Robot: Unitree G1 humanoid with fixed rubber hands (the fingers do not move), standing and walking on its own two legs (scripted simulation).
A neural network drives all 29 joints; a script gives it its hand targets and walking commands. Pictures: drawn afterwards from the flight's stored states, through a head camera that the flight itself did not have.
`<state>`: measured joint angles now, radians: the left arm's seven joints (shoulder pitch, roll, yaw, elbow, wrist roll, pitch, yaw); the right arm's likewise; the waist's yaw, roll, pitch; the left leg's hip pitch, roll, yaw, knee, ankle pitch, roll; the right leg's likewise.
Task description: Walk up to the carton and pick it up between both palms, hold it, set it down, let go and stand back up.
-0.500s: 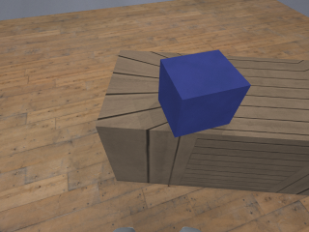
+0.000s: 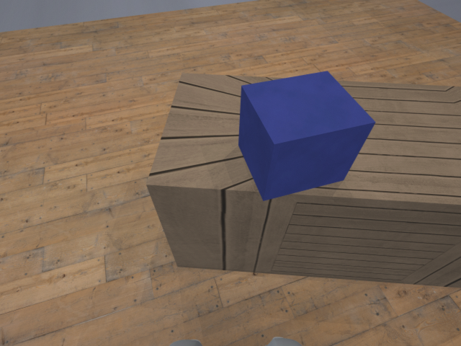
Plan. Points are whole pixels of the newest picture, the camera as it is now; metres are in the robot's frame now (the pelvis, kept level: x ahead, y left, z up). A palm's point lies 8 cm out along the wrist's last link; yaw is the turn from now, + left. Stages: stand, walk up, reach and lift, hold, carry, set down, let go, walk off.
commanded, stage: walk up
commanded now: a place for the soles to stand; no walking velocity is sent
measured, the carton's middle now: (295, 135) +0.60 -0.15 -0.03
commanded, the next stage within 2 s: none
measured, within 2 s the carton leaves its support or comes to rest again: neither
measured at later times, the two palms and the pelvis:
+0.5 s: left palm out of the picture +0.07 +0.31 -0.11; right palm out of the picture +0.07 -0.30 -0.11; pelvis +0.01 +0.01 +0.00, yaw +0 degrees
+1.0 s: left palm out of the picture +0.07 +0.32 -0.11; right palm out of the picture +0.08 -0.29 -0.11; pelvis +0.01 +0.01 +0.00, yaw +0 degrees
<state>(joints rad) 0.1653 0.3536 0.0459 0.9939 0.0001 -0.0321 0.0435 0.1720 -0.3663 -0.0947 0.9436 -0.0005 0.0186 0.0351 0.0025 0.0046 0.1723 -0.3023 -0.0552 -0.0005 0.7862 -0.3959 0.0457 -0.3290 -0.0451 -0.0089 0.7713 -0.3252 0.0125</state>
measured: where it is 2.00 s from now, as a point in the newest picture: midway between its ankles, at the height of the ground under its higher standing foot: outside the picture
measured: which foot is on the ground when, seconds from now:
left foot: down 0.00-1.00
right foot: down 0.00-1.00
